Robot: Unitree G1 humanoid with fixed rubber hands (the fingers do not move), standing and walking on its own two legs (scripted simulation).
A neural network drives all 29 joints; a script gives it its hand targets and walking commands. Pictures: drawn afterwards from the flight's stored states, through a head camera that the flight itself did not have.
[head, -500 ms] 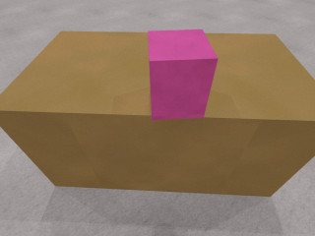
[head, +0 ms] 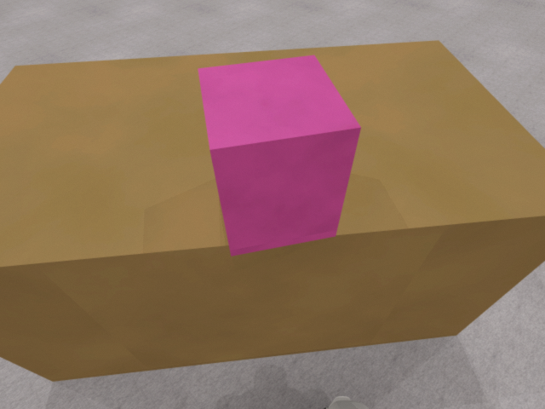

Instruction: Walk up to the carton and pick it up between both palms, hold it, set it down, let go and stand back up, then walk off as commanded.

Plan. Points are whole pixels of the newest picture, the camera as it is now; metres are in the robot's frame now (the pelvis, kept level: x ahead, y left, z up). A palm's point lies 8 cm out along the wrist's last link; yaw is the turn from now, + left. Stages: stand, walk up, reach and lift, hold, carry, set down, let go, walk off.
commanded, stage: walk up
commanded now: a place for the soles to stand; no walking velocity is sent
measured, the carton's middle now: (271, 158) +0.52 +0.00 +0.08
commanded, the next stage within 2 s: none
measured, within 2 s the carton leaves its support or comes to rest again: neither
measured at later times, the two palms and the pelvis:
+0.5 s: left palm (108, 387) +0.22 +0.29 -0.13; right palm (490, 342) +0.24 -0.34 -0.09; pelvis +0.15 -0.02 -0.02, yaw +2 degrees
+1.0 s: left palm (119, 364) +0.24 +0.27 -0.10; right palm (485, 324) +0.28 -0.36 -0.11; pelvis +0.16 -0.05 +0.00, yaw +4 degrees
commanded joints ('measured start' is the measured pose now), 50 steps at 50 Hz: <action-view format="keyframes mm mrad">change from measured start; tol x16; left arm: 1 101 192 62 -83 -3 -48 22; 3 272 325 98 -92 -8 -60 49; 17 -10 197 17 -185 -36 -46 69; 28 136 161 -2 -25 -35 -17 101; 32 -88 286 10 -43 -19 -39 100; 50 -172 214 -22 105 -30 -27 97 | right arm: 1 -4 -227 -55 -95 5 -1 -13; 17 44 -137 -23 -41 -1 -14 -24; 50 -368 -179 25 149 13 60 -2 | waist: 1 99 30 -134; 3 155 -273 -245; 8 41 -114 11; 17 3 -61 -118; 19 19 240 -164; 31 12 -26 -144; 50 37 -18 -136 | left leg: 1 -205 152 -64 226 603 154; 2 -378 77 -28 498 433 110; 3 -582 -64 -54 689 -127 75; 4 -560 -46 -207 808 -162 88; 17 -139 -34 -63 81 334 53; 20 -237 360 -654 -115 381 276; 27 -274 175 -289 103 528 202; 31 -333 -21 -141 237 137 54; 36 -209 60 -225 151 376 93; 50 -211 38 -206 23 334 65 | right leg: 1 389 82 -83 -134 1 -56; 3 716 -291 515 -304 -41 -202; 4 561 -336 601 -375 -110 -275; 9 173 -193 175 -376 32 -225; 16 150 -155 3 -115 431 -171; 21 74 28 55 326 -455 -3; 29 245 24 14 -130 -40 -28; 31 98 -183 260 -225 2 -110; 33 42 -151 172 -162 74 -106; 50 194 -84 46 -273 -67 -26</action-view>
